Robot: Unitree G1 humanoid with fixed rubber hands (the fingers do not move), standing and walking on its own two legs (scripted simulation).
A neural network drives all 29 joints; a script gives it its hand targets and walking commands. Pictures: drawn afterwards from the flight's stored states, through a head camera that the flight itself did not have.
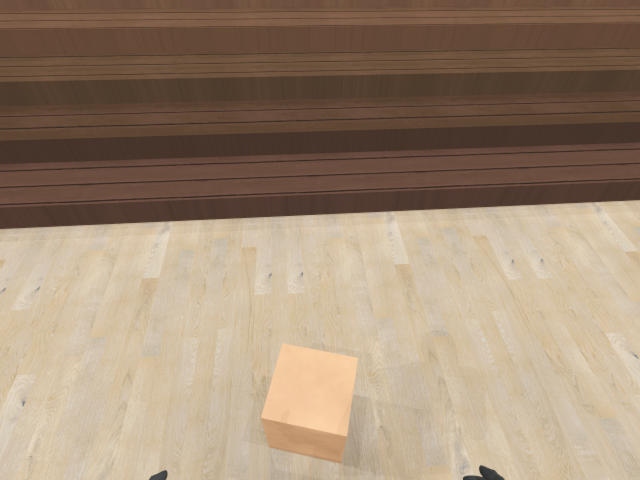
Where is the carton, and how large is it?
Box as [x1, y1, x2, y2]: [261, 343, 357, 462]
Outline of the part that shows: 282,343 261,416 268,444 270,447 340,462 347,432 357,358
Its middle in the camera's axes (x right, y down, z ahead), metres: -0.03 +0.46 +1.09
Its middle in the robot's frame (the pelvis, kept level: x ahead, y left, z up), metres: +0.45 +0.02 -0.64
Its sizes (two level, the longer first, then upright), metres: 0.210 0.200 0.250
